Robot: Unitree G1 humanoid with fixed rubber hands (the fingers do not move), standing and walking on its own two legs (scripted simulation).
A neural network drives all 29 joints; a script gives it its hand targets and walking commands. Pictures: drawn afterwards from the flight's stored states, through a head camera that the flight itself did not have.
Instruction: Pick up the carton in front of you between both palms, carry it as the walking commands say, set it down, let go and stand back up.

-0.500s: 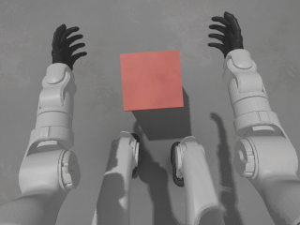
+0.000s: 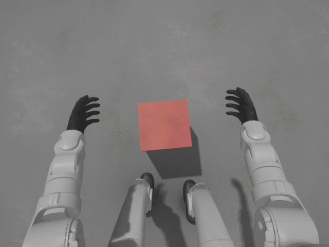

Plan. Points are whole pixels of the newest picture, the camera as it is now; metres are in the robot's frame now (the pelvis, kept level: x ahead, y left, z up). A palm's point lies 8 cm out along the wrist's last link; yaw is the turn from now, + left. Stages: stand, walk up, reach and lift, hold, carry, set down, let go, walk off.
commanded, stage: let go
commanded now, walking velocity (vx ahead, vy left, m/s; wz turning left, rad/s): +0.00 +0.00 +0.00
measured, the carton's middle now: (163, 128) +0.42 +0.02 -0.57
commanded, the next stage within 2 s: stand in 0.98 s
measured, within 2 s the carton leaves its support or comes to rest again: neither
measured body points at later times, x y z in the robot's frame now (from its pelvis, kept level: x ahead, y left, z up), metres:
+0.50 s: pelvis +0.06 -0.01 +0.08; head +0.13 -0.02 +0.53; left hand +0.23 +0.23 +0.00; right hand +0.26 -0.24 -0.01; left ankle +0.05 +0.11 -0.66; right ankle +0.02 -0.13 -0.66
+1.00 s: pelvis +0.05 -0.01 +0.08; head +0.06 -0.01 +0.53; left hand +0.22 +0.23 +0.01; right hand +0.23 -0.25 +0.00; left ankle +0.05 +0.11 -0.66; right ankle +0.02 -0.13 -0.66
